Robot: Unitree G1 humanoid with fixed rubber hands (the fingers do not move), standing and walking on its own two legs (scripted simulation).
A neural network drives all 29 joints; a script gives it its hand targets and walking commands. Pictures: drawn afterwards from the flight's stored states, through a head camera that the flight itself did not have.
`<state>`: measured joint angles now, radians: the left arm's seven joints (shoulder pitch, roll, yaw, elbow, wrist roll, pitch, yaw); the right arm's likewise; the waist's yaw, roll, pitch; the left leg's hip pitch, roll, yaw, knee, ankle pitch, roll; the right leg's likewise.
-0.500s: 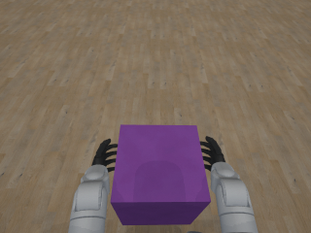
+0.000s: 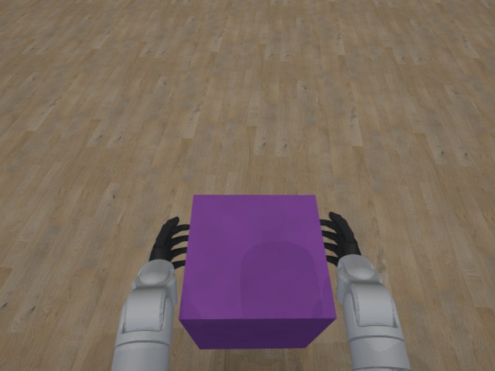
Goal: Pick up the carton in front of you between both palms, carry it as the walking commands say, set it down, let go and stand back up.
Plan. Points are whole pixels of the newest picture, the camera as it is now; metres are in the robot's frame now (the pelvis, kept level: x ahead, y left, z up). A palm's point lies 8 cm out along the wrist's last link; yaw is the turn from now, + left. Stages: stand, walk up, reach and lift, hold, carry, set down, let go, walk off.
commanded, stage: carry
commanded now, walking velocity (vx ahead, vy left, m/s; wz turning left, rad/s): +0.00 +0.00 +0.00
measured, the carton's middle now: (253, 277) +0.29 +0.00 -0.08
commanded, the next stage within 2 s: hold in 1.84 s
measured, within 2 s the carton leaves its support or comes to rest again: neither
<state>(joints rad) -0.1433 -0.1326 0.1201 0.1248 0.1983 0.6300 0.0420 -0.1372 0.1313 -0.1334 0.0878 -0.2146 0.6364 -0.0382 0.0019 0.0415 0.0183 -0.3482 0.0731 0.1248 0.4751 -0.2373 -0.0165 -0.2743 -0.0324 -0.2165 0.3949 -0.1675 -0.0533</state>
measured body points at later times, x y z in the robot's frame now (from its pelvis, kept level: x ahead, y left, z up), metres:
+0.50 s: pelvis +0.10 +0.02 -0.01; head +0.10 +0.02 +0.44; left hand +0.40 +0.16 +0.02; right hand +0.39 -0.14 +0.02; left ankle +0.06 +0.12 -0.74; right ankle +0.03 -0.09 -0.74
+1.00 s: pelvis +0.06 +0.02 -0.01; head +0.04 +0.02 +0.44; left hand +0.36 +0.16 +0.02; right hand +0.36 -0.14 +0.03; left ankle +0.06 +0.12 -0.74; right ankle +0.03 -0.09 -0.74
